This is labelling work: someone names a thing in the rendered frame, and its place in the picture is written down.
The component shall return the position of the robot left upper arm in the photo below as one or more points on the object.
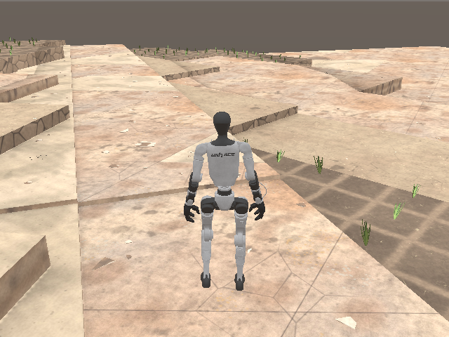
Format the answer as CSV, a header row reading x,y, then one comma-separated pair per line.
x,y
200,150

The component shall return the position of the left robot foot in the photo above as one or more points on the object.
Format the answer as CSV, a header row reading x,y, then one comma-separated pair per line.
x,y
206,281

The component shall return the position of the robot left hand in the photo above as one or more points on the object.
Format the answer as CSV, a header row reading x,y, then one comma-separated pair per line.
x,y
187,212

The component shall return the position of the left robot forearm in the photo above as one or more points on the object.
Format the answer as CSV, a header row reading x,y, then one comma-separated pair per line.
x,y
191,192

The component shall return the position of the right robot forearm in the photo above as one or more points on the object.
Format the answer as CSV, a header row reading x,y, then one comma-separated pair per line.
x,y
255,189

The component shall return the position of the robot right hand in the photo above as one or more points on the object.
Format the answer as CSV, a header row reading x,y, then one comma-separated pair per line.
x,y
260,211

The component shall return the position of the robot head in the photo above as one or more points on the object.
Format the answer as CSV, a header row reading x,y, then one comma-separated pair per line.
x,y
222,122

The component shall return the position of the robot right upper arm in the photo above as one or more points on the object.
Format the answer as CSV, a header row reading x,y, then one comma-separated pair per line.
x,y
247,159

